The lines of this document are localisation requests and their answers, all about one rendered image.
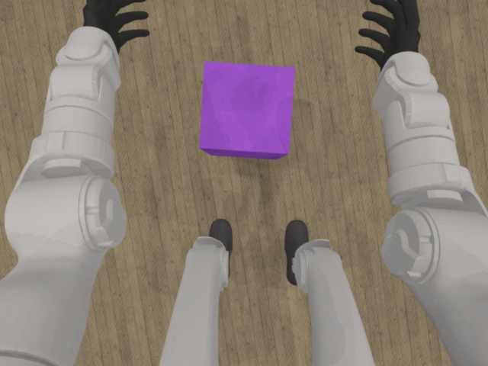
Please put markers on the right robot upper arm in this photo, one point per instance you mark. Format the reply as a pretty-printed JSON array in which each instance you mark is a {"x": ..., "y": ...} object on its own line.
[{"x": 442, "y": 256}]

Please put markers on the left robot thigh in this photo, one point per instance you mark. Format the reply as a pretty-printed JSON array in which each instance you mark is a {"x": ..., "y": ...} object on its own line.
[{"x": 192, "y": 337}]

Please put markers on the robot left foot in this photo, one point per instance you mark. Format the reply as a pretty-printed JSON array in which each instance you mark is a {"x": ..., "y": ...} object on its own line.
[{"x": 221, "y": 230}]

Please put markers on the carton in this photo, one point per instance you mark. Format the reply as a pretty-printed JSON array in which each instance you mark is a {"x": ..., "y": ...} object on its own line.
[{"x": 246, "y": 110}]

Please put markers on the left robot hand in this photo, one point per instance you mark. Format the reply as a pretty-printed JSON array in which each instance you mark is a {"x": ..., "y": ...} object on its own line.
[{"x": 101, "y": 14}]

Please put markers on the left robot forearm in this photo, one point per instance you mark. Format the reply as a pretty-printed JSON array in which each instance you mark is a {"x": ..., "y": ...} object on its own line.
[{"x": 78, "y": 118}]

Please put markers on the right robot forearm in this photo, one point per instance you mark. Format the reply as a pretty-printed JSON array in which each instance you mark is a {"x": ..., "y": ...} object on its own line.
[{"x": 424, "y": 165}]

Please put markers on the left robot upper arm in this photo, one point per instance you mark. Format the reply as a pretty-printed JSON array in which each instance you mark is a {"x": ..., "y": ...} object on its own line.
[{"x": 60, "y": 229}]

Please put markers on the right robot hand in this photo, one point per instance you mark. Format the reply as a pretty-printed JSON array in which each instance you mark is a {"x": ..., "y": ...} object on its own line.
[{"x": 403, "y": 30}]

